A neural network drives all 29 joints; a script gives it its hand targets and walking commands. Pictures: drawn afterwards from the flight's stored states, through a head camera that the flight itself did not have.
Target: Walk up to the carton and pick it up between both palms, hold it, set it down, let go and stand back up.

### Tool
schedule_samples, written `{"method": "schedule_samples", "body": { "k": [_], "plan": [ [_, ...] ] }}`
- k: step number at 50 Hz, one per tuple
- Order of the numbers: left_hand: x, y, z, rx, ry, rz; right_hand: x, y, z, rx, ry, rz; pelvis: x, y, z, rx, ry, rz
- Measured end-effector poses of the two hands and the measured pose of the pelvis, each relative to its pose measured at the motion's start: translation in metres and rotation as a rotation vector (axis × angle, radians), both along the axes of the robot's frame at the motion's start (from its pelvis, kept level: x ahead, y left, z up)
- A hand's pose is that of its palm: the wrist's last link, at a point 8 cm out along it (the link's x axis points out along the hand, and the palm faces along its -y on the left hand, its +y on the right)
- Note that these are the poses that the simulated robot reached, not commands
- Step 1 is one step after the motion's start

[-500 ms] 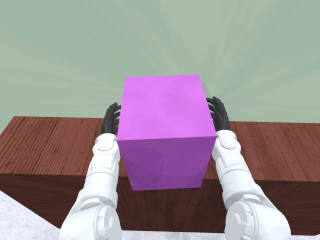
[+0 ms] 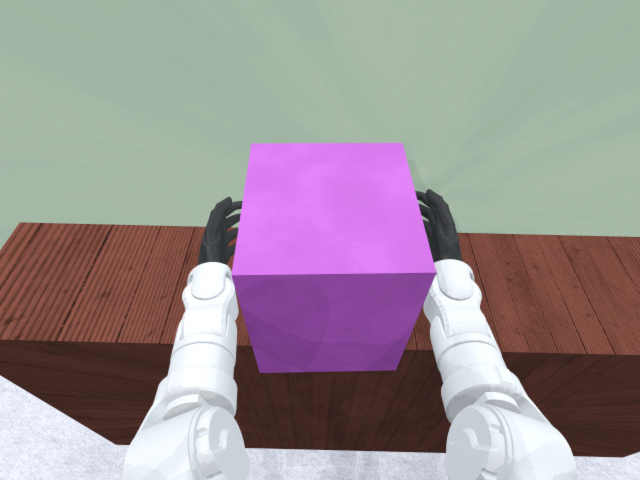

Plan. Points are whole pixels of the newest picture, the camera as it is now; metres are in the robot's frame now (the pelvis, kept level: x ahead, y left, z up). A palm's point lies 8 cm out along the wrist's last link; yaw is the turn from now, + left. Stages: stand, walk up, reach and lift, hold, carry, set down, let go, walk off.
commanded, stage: set down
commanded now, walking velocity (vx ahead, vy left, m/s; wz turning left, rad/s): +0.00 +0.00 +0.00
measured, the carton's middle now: (327, 263) +0.41 +0.01 +0.03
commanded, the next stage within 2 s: none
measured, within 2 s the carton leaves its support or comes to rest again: neither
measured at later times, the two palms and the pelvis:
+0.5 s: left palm (216, 258) +0.40 +0.16 +0.06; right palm (441, 252) +0.39 -0.13 +0.07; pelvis +0.00 +0.00 +0.00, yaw -1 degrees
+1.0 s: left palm (191, 261) +0.40 +0.20 +0.05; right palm (445, 250) +0.41 -0.15 +0.05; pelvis -0.01 +0.01 -0.01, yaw -1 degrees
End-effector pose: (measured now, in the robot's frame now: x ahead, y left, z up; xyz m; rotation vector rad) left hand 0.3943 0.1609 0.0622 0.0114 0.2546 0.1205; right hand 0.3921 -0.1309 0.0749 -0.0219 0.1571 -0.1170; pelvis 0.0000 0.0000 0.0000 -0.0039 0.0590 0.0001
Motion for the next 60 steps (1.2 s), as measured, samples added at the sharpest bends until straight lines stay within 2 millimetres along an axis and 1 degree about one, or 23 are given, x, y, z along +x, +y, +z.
{"method": "schedule_samples", "body": {
  "k": [25, 28, 33, 38, 45, 49, 53, 56, 60],
  "plan": [
    [0.003, 0.001, -0.003, 0.024, -0.007, -0.008, 0.002, -0.001, -0.002, -0.012, -0.005, 0.005, 0.000, 0.003, -0.001, -0.001, -0.002, -0.015],
    [0.004, 0.001, -0.003, 0.040, -0.001, -0.011, 0.003, -0.002, -0.005, -0.022, 0.014, 0.020, 0.000, 0.004, -0.001, -0.002, 0.007, -0.020],
    [0.006, 0.002, -0.008, 0.041, 0.017, -0.004, 0.006, -0.002, -0.017, -0.025, 0.063, 0.034, -0.001, 0.005, -0.002, -0.007, 0.041, -0.026],
    [0.011, 0.009, -0.013, 0.037, 0.024, 0.017, 0.012, -0.003, -0.025, -0.006, 0.091, 0.039, -0.005, 0.006, -0.005, -0.012, 0.115, -0.028],
    [0.014, 0.027, -0.015, 0.043, 0.029, 0.032, 0.022, -0.007, -0.028, 0.003, 0.108, 0.048, -0.009, 0.010, -0.011, -0.023, 0.200, -0.022],
    [0.009, 0.035, -0.015, 0.038, 0.025, 0.032, 0.022, -0.013, -0.025, 0.011, 0.104, 0.042, -0.010, 0.011, -0.014, -0.031, 0.223, -0.012],
    [0.003, 0.039, -0.011, 0.028, 0.025, 0.032, 0.020, -0.025, -0.017, 0.017, 0.098, 0.029, -0.012, 0.010, -0.016, -0.037, 0.217, -0.007],
    [0.000, 0.040, -0.002, 0.019, 0.014, 0.026, 0.018, -0.037, -0.005, 0.023, 0.079, 0.016, -0.016, 0.008, -0.016, -0.039, 0.207, -0.002],
    [-0.002, 0.037, 0.016, 0.011, -0.011, 0.011, 0.014, -0.052, 0.018, 0.018, 0.057, 0.012, -0.023, 0.004, -0.016, -0.034, 0.185, 0.000]
  ]
}}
